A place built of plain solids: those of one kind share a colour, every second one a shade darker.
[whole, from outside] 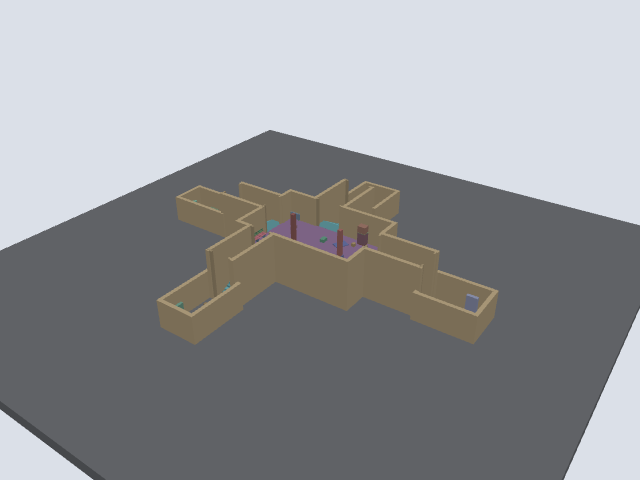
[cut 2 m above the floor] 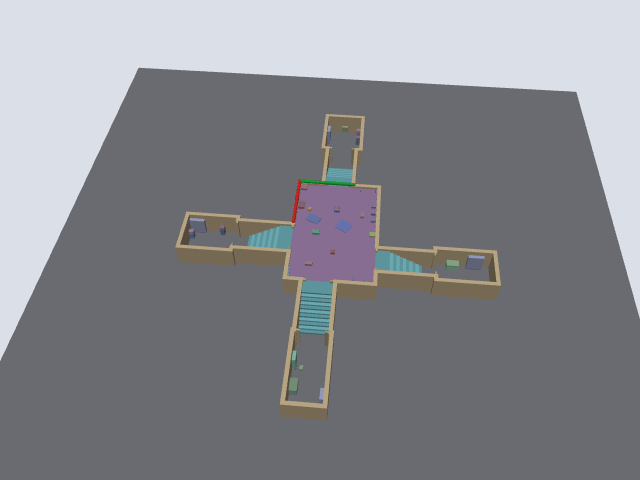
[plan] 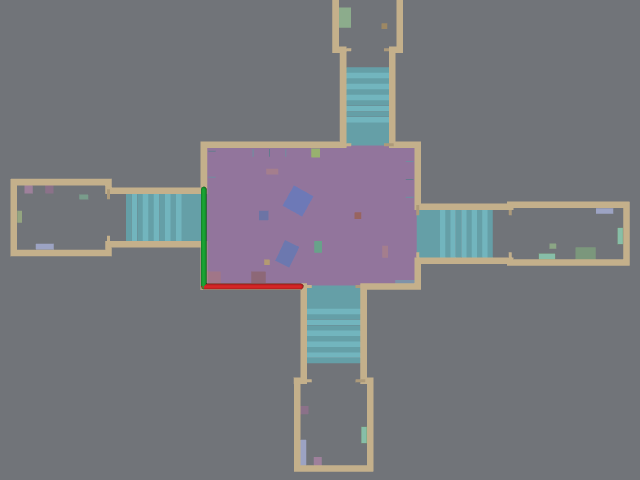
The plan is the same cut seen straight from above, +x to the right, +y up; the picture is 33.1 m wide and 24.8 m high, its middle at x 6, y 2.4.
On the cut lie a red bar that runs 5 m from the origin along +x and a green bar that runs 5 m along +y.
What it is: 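A pedestrian concourse under a road junction, its hall raised by a flight over the passages that come to it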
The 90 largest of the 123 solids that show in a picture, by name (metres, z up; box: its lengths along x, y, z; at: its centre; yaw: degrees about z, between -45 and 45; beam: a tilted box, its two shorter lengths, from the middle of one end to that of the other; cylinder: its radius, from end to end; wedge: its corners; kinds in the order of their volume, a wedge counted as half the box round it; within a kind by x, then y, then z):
{
 "wall_1": {"box": [0.34, 4.0, 2.57], "at": [-9.82, 3.56, 1.24]},
 "wall_2": {"box": [5.24, 0.34, 2.57], "at": [-7.37, 1.73, 1.24]},
 "wall_3": {"box": [5.24, 0.34, 2.57], "at": [-7.37, 5.39, 1.24]},
 "wall_4": {"box": [0.34, 0.79, 2.57], "at": [-4.92, 1.96, 1.24]},
 "wall_5": {"box": [0.16, 0.53, 4.61], "at": [-4.92, 2.36, 2.25]},
 "wall_6": {"box": [0.16, 0.53, 4.61], "at": [-4.92, 4.76, 2.25]},
 "wall_7": {"box": [0.34, 0.79, 2.57], "at": [-4.92, 5.17, 1.24]},
 "wall_8": {"box": [5.26, 0.34, 4.61], "at": [-2.46, 2.18, 2.25]},
 "wall_9": {"box": [5.26, 0.34, 4.61], "at": [-2.46, 4.94, 2.25]},
 "wall_10": {"box": [0.34, 2.52, 4.61], "at": [0.0, 1.09, 2.25]},
 "wall_11": {"box": [0.16, 0.53, 4.61], "at": [0.0, 2.36, 2.25]},
 "wall_12": {"box": [0.34, 2.72, 4.61], "at": [0.0, 6.13, 2.25]},
 "wall_13": {"box": [5.5, 0.34, 4.61], "at": [2.58, 0.0, 2.25]},
 "wall_14": {"box": [7.54, 0.34, 4.61], "at": [3.6, 7.33, 2.25]},
 "wall_15": {"box": [0.34, 4.87, 2.57], "at": [4.82, -7.14, 1.24]},
 "wall_16": {"box": [0.68, 0.34, 2.57], "at": [4.99, -4.87, 1.24]},
 "wall_17": {"box": [0.34, 5.21, 4.61], "at": [5.16, -2.44, 2.25]},
 "wall_18": {"box": [0.5, 0.16, 4.61], "at": [5.33, -4.87, 2.25]},
 "wall_19": {"box": [0.5, 0.16, 4.61], "at": [5.33, 0.0, 2.25]},
 "wall_20": {"box": [4.12, 0.34, 2.57], "at": [6.71, -9.41, 1.24]},
 "wall_21": {"box": [0.34, 5.32, 2.57], "at": [6.81, 14.72, 1.24]},
 "wall_22": {"box": [0.73, 0.34, 2.57], "at": [7.0, 12.23, 1.24]},
 "wall_23": {"box": [0.34, 5.24, 4.61], "at": [7.2, 9.78, 2.25]},
 "wall_24": {"box": [0.5, 0.16, 4.61], "at": [7.37, 12.23, 2.25]},
 "wall_25": {"box": [0.5, 0.16, 4.61], "at": [8.08, -4.87, 2.25]},
 "wall_26": {"box": [0.5, 0.16, 4.61], "at": [8.08, 0.0, 2.25]},
 "wall_27": {"box": [0.34, 5.21, 4.61], "at": [8.25, -2.44, 2.25]},
 "wall_28": {"box": [0.68, 0.34, 2.57], "at": [8.42, -4.87, 1.24]},
 "wall_29": {"box": [3.65, 0.34, 2.57], "at": [8.46, 17.21, 1.24]},
 "wall_30": {"box": [0.34, 4.87, 2.57], "at": [8.6, -7.14, 1.24]},
 "wall_31": {"box": [0.5, 0.16, 4.61], "at": [9.56, 7.33, 2.25]},
 "wall_32": {"box": [0.5, 0.16, 4.61], "at": [9.56, 12.23, 2.25]},
 "wall_33": {"box": [3.14, 0.34, 4.61], "at": [9.65, 0.0, 2.25]},
 "wall_34": {"box": [0.34, 5.24, 4.61], "at": [9.73, 9.78, 2.25]},
 "wall_35": {"box": [0.73, 0.34, 2.57], "at": [9.93, 12.23, 1.24]},
 "wall_36": {"box": [0.34, 5.32, 2.57], "at": [10.12, 14.72, 1.24]},
 "wall_37": {"box": [1.66, 0.34, 4.61], "at": [10.39, 7.33, 2.25]},
 "wall_38": {"box": [0.34, 1.67, 4.61], "at": [11.05, 0.66, 2.25]},
 "wall_39": {"box": [0.16, 0.53, 4.61], "at": [11.05, 1.51, 2.25]},
 "wall_40": {"box": [0.34, 3.54, 4.61], "at": [11.05, 5.72, 2.25]},
 "wall_41": {"box": [5.12, 0.34, 4.61], "at": [13.44, 1.33, 2.25]},
 "wall_42": {"box": [5.12, 0.34, 4.61], "at": [13.44, 4.12, 2.25]},
 "wall_43": {"box": [0.16, 0.53, 4.61], "at": [15.83, 1.51, 2.25]},
 "wall_44": {"box": [0.16, 0.53, 4.61], "at": [15.83, 3.94, 2.25]},
 "wall_45": {"box": [0.34, 0.43, 2.57], "at": [15.83, 4.17, 1.24]},
 "wall_46": {"box": [6.34, 0.34, 2.57], "at": [18.83, 1.23, 1.24]},
 "wall_47": {"box": [6.34, 0.34, 2.57], "at": [18.83, 4.22, 1.24]},
 "wall_48": {"box": [0.34, 3.33, 2.57], "at": [21.83, 2.73, 1.24]},
 "down_1": {"box": [0.29, 2.43, 0.54], "at": [-3.3, 3.56, 0.22]},
 "down_2": {"box": [0.29, 2.43, 0.7], "at": [-3.02, 3.56, 0.3]},
 "down_3": {"box": [0.29, 2.43, 0.86], "at": [-2.73, 3.56, 0.38]},
 "down_4": {"box": [0.29, 2.43, 1.02], "at": [-2.44, 3.56, 0.46]},
 "down_5": {"box": [0.29, 2.43, 1.18], "at": [-2.16, 3.56, 0.54]},
 "down_6": {"box": [0.29, 2.43, 1.35], "at": [-1.87, 3.56, 0.62]},
 "down_7": {"box": [0.29, 2.43, 1.51], "at": [-1.58, 3.56, 0.7]},
 "down_8": {"box": [0.29, 2.43, 1.67], "at": [-1.29, 3.56, 0.78]},
 "down_9": {"box": [1.2, 2.43, 1.83], "at": [-0.55, 3.56, 0.87]},
 "down_10": {"box": [2.75, 0.28, 0.54], "at": [6.71, -3.27, 0.22]},
 "down_11": {"box": [2.75, 0.28, 0.7], "at": [6.71, -2.98, 0.3]},
 "down_12": {"box": [2.75, 0.28, 0.86], "at": [6.71, -2.7, 0.38]},
 "down_13": {"box": [2.75, 0.28, 1.02], "at": [6.71, -2.42, 0.46]},
 "down_14": {"box": [2.75, 0.28, 1.18], "at": [6.71, -2.14, 0.54]},
 "down_15": {"box": [2.75, 0.28, 1.35], "at": [6.71, -1.86, 0.62]},
 "down_16": {"box": [2.75, 0.28, 1.51], "at": [6.71, -1.57, 0.7]},
 "down_17": {"box": [2.75, 0.28, 1.67], "at": [6.71, -1.29, 0.78]},
 "down_18": {"box": [2.75, 1.2, 1.83], "at": [6.71, -0.55, 0.87]},
 "down_19": {"box": [2.2, 1.2, 1.83], "at": [8.46, 7.88, 0.87]},
 "down_20": {"box": [2.2, 0.28, 1.67], "at": [8.46, 8.62, 0.78]},
 "down_21": {"box": [2.2, 0.28, 1.51], "at": [8.46, 8.9, 0.7]},
 "down_22": {"box": [2.2, 0.28, 1.35], "at": [8.46, 9.19, 0.62]},
 "down_23": {"box": [2.2, 0.28, 1.18], "at": [8.46, 9.47, 0.54]},
 "down_24": {"box": [2.2, 0.28, 1.02], "at": [8.46, 9.76, 0.46]},
 "down_25": {"box": [2.2, 0.28, 0.86], "at": [8.46, 10.04, 0.38]},
 "down_26": {"box": [2.2, 0.28, 0.7], "at": [8.46, 10.33, 0.3]},
 "down_27": {"box": [1.2, 2.46, 1.83], "at": [11.6, 2.73, 0.87]},
 "down_28": {"box": [0.27, 2.46, 1.67], "at": [12.34, 2.73, 0.78]},
 "down_29": {"box": [0.27, 2.46, 1.51], "at": [12.61, 2.73, 0.7]},
 "down_30": {"box": [0.27, 2.46, 1.35], "at": [12.88, 2.73, 0.62]},
 "down_31": {"box": [0.27, 2.46, 1.18], "at": [13.16, 2.73, 0.54]},
 "down_32": {"box": [0.27, 2.46, 1.02], "at": [13.43, 2.73, 0.46]},
 "down_33": {"box": [0.27, 2.46, 0.86], "at": [13.7, 2.73, 0.38]},
 "down_34": {"box": [0.27, 2.46, 0.7], "at": [13.97, 2.73, 0.3]},
 "ground_1": {"box": [11.11, 7.38, 0.5], "at": [5.53, 3.66, 1.53]},
 "arm_cabinet_body_1": {"box": [0.93, 0.3, 1.47], "at": [-8.22, 2.05, 0.82]},
 "arm_cabinet_body_2": {"box": [0.3, 1.32, 1.47], "at": [5.14, -8.58, 0.82]},
 "arm_cabinet_body_3": {"box": [0.3, 1.33, 1.47], "at": [7.13, 15.73, 0.82]},
 "arm_cabinet_body_4": {"box": [0.9, 0.3, 1.47], "at": [20.7, 3.9, 0.82]},
 "hall_machine_body_1": {"box": [0.7, 0.6, 1.02], "at": [0.52, 0.47, 2.39]},
 "hall_machine_body_2": {"box": [0.75, 0.6, 1.02], "at": [2.83, 0.47, 2.39]},
 "gritbin_arm_body_1": {"box": [0.59, 1.02, 0.67], "at": [7.29, 13.89, 0.28]}
}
